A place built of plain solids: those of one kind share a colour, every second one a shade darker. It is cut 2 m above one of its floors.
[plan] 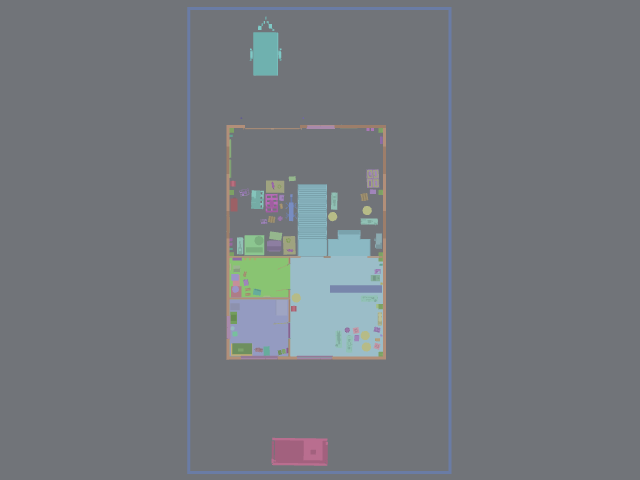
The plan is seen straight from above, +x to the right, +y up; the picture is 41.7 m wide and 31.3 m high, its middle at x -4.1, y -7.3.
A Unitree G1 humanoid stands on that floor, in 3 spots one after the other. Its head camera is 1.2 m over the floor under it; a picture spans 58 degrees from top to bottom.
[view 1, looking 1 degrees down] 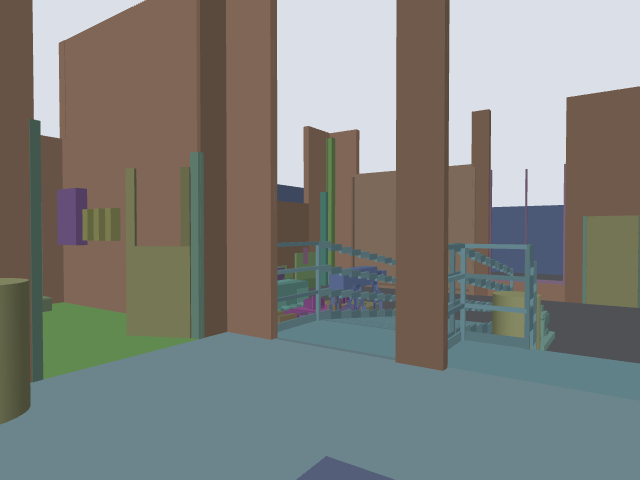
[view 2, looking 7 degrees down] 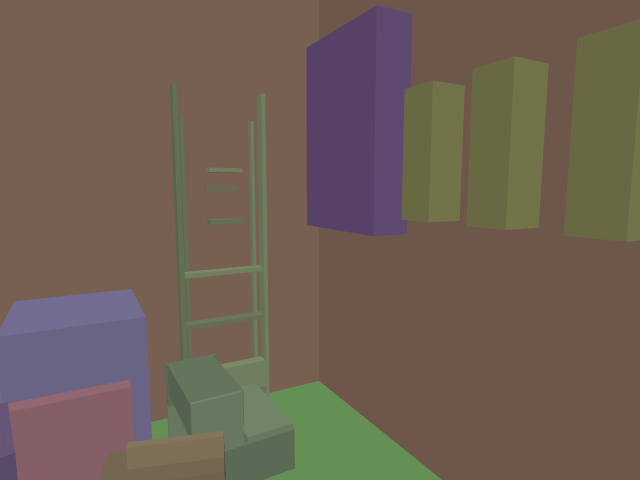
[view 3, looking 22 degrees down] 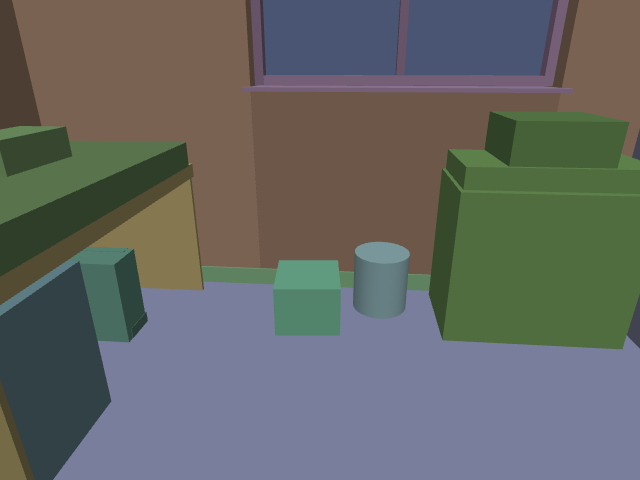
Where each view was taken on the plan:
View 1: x -2.20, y -12.15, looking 124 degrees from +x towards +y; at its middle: wall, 13.95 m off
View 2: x -7.75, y -9.70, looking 151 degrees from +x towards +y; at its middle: wall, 2.58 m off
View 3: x -7.75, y -13.20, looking -175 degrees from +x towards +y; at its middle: wall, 2.44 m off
